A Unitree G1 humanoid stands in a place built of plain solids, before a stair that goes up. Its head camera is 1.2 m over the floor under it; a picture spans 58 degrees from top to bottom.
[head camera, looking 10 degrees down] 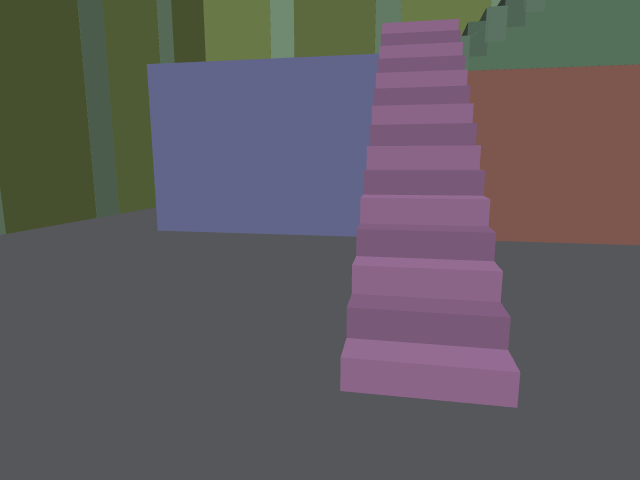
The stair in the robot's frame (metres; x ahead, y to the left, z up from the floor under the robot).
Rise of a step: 0.19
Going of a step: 0.25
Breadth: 0.89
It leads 11 degrees to the right of straight ahead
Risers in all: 15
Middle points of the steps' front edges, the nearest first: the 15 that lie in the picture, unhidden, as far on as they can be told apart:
2.06 -0.55 0.19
2.31 -0.59 0.38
2.56 -0.64 0.58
2.80 -0.68 0.77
3.05 -0.73 0.96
3.30 -0.78 1.15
3.55 -0.82 1.34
3.79 -0.87 1.53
4.04 -0.91 1.72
4.29 -0.96 1.91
4.53 -1.01 2.11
4.78 -1.05 2.30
5.03 -1.10 2.49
5.28 -1.14 2.68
5.52 -1.19 2.87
